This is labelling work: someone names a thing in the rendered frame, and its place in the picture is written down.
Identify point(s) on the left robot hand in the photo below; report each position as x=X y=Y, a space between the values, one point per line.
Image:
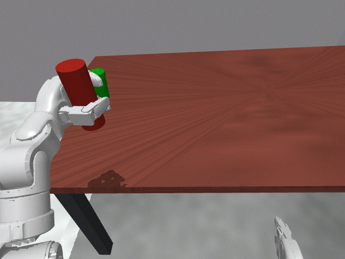
x=53 y=99

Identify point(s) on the left robot arm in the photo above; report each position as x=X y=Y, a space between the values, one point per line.
x=25 y=208

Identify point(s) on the right robot hand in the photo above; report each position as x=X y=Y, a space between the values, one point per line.
x=287 y=248

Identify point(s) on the table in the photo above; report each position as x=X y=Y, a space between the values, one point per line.
x=238 y=121

